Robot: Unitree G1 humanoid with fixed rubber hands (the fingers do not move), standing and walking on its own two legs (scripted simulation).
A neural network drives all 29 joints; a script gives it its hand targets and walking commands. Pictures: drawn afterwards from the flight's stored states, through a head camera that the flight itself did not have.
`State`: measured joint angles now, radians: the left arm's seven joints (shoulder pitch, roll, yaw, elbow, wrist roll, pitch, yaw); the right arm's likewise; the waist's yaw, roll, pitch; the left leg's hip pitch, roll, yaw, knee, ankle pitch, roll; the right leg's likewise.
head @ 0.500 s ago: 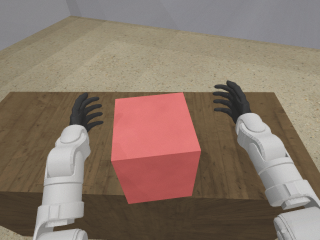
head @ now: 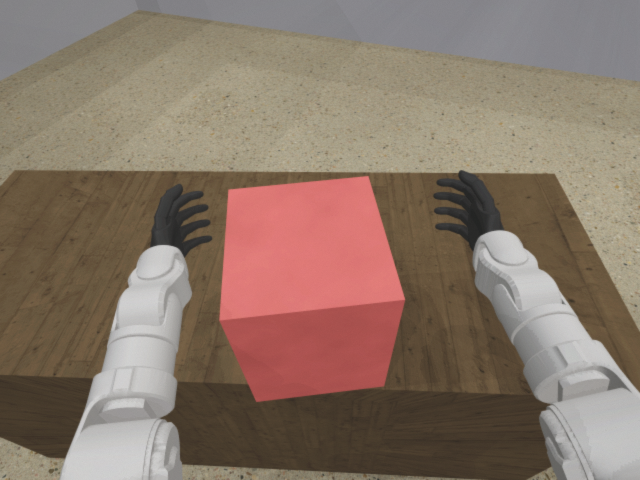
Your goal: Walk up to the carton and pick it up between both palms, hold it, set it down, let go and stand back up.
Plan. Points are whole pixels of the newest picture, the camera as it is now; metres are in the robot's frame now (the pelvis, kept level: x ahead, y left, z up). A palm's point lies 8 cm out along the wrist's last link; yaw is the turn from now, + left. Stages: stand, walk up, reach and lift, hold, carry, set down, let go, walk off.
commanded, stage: reach and lift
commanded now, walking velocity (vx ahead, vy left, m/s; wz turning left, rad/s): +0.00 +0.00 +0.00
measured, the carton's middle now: (310, 293) +0.39 +0.06 -0.02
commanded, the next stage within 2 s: none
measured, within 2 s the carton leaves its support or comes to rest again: neither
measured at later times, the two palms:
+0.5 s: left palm (199, 307) +0.36 +0.21 -0.01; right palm (449, 267) +0.41 -0.14 +0.03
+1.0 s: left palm (213, 307) +0.37 +0.20 -0.01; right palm (424, 275) +0.41 -0.11 +0.01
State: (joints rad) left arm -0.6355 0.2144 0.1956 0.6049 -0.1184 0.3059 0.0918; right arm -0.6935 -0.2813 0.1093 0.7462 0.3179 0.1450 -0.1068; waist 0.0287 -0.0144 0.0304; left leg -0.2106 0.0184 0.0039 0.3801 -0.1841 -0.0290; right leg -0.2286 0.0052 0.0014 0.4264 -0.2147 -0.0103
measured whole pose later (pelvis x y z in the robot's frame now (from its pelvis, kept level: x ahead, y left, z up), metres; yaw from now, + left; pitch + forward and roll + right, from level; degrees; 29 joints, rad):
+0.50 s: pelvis -0.01 +0.01 -0.02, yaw -1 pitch +18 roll -1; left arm -0.66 0.15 0.10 1.16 -0.12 -0.33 0.13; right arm -0.77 -0.19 0.09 1.13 0.32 -0.20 -0.05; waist 0.04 -0.01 -0.19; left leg -0.66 0.04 0.00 0.55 -0.21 -0.02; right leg -0.63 0.03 0.00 0.50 -0.18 -0.01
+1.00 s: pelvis -0.01 +0.01 -0.02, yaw -1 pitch +21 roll -1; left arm -0.66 0.09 0.13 1.17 -0.12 -0.38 0.15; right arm -0.77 -0.09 0.01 1.14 0.24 -0.26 -0.06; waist 0.05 0.00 -0.23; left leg -0.73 0.04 0.00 0.57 -0.21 -0.02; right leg -0.70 0.03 0.00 0.52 -0.18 -0.01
